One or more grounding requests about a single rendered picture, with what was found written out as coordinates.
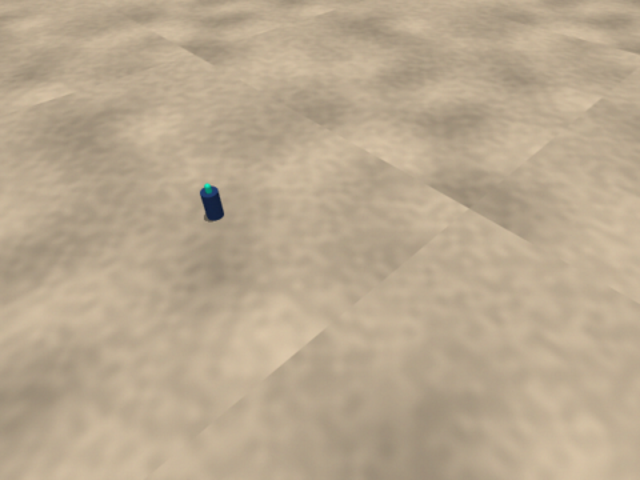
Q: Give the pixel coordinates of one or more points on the bottle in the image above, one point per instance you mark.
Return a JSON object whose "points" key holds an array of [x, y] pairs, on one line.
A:
{"points": [[212, 203]]}

